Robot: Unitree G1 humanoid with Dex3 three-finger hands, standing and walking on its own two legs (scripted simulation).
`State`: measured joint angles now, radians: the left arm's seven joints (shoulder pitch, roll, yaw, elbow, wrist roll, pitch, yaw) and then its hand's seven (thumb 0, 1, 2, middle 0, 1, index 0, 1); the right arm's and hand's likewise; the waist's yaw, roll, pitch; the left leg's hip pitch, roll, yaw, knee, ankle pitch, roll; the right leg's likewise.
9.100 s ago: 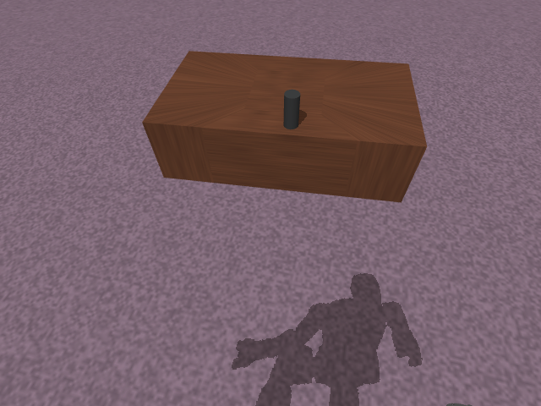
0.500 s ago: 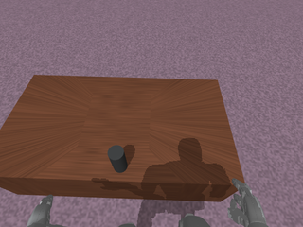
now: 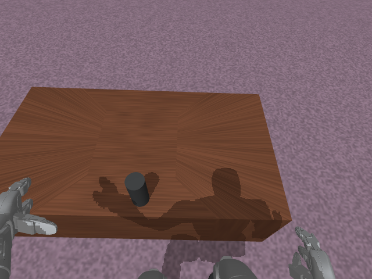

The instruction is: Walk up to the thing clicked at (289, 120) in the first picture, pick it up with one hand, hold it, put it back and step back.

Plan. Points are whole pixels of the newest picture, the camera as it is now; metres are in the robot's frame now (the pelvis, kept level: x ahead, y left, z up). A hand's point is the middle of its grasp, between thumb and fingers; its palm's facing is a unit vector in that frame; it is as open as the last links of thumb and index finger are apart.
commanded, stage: go down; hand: left
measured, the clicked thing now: (138, 190) +0.42 +0.16 -0.29
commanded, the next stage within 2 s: approach in 1.30 s
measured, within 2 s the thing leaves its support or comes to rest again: neither
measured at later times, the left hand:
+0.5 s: hand (33, 196) +0.30 +0.34 -0.02, palm faces +0.15 -0.97 -0.18, open 17.7 cm
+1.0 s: hand (34, 177) +0.34 +0.35 -0.01, palm faces +0.15 -0.98 -0.13, open 17.7 cm
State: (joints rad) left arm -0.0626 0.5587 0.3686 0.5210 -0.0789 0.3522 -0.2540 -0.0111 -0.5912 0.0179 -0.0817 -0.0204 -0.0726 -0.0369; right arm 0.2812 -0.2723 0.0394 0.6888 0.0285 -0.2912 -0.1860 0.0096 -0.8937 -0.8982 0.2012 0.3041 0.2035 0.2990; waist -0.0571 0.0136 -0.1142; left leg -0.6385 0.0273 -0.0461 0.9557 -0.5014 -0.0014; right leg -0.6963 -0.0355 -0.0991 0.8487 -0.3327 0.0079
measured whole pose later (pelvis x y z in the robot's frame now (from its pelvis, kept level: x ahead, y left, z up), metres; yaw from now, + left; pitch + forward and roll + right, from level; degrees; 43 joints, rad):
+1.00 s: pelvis -0.01 -0.01 -0.01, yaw -1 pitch +16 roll -2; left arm -0.45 0.75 0.57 1.09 -0.06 -0.11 -0.50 -0.02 -0.60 0.00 -0.08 0.00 -0.08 -0.01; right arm 0.35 -0.31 0.05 0.73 -0.01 -0.22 -0.17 0.01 -0.88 -0.89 0.20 0.30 0.20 0.30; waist -0.08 -0.02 -0.07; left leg -0.80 0.03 -0.03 1.01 -0.50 -0.01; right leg -0.87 -0.03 -0.08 0.91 -0.32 0.00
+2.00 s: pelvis -0.06 +0.01 -0.22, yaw -2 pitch +33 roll -4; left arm -0.70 0.63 0.68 1.18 -0.24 -0.66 -0.62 -0.02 -0.58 0.08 -0.06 -0.08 -0.04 -0.11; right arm 0.13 -0.30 0.11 0.69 -0.10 -0.20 -0.08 0.00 -0.90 -0.90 0.20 0.30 0.20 0.30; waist -0.15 -0.03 -0.13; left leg -1.73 0.00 -0.06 1.90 -0.75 0.00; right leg -1.81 -0.08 -0.07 1.76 -0.53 0.00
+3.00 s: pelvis -0.08 +0.01 -0.29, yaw +1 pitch +35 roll -3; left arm -0.76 0.35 0.35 0.97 -0.10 -0.58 -0.16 -0.02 -0.61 0.00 -0.09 -0.09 -0.12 -0.07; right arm 0.16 -0.30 0.03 0.69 -0.06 -0.07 0.05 0.00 -0.92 -0.90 0.20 0.30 0.20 0.30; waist -0.13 0.02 -0.15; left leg -1.96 -0.06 -0.04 2.09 -0.74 0.01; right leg -2.03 -0.12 -0.03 1.96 -0.53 0.01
